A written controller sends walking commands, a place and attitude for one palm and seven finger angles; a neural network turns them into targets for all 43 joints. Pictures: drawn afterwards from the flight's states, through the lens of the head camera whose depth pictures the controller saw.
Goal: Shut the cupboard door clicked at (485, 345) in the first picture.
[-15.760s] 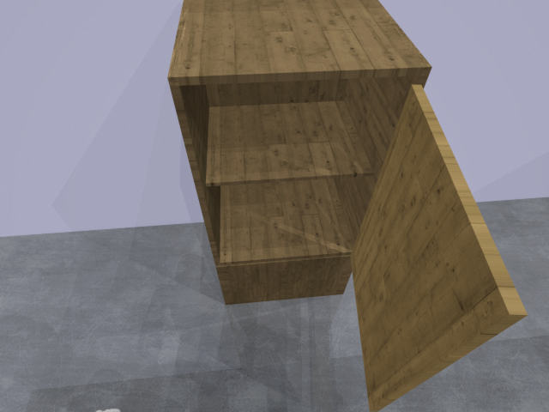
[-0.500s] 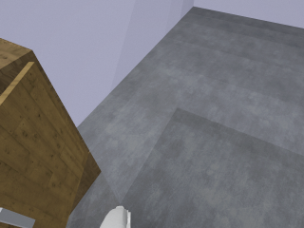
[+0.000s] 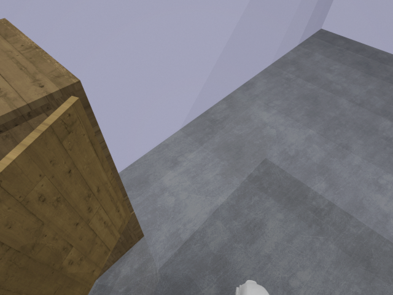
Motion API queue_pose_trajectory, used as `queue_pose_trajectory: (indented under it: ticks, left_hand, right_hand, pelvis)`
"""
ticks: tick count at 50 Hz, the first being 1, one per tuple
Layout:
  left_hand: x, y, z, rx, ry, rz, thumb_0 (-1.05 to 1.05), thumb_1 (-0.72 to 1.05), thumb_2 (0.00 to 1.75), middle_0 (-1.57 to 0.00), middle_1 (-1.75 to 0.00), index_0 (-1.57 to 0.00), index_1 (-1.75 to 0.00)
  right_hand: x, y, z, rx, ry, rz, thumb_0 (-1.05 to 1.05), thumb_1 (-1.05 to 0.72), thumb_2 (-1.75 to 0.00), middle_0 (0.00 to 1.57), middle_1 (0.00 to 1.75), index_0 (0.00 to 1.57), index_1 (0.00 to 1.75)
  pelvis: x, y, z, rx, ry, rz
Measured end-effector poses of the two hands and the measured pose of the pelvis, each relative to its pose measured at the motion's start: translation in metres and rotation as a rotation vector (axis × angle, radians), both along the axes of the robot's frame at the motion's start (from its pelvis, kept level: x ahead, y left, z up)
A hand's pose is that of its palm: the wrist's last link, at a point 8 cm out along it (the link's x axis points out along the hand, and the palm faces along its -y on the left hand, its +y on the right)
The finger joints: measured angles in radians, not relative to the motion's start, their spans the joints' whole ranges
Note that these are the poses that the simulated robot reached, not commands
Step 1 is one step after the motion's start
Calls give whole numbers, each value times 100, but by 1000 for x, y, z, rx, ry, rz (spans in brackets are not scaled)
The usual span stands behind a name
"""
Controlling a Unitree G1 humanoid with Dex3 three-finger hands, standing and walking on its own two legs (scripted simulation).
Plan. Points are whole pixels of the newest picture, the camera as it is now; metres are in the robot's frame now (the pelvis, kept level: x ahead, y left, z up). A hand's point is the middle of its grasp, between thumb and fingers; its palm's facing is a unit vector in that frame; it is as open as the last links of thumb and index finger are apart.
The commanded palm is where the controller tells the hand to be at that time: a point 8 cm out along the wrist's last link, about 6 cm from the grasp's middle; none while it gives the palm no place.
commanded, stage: shuffle to correct the standing spot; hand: left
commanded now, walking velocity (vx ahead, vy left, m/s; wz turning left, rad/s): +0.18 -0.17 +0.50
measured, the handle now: out of the picture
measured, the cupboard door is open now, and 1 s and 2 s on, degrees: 24 24 24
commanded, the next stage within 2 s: none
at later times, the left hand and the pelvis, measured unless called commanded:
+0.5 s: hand out of the picture +0.08 +0.08 -0.17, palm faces +0.32 -0.92 -0.22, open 7.3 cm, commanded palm none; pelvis +0.14 -0.10 +0.00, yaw +18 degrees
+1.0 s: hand (193, 289) +0.17 +0.02 -0.16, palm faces +0.49 -0.81 -0.31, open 7.4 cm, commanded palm none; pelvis +0.19 -0.21 -0.02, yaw +30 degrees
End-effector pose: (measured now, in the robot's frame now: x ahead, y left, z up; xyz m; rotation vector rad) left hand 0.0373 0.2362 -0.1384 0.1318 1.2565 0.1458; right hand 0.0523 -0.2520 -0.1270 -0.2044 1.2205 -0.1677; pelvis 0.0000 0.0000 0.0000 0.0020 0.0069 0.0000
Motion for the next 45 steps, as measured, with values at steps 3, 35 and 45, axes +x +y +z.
queue_pose_trajectory:
  ticks: [3,35,45]
  left_hand:
    - [41,-16,4,20,-45,-26,1,91,90,-20,-30,-19,-29]
    - [34,-119,-16,-11,133,423,1,91,90,-20,-30,-20,-29]
    - [90,-148,7,107,-13,456,1,91,90,-20,-30,-19,-29]
  right_hand:
    - [0,-26,-6,-1,46,-25,-1,-93,-90,20,30,20,30]
    - [293,-42,-1,8,-86,443,0,-91,-90,20,29,20,30]
    - [316,-122,-18,9,-1,448,0,-91,-90,20,30,20,30]
  pelvis:
    - [19,-21,-2,5,11,23]
    - [162,-109,-9,-5,-28,377]
    - [185,-175,-12,-17,5,479]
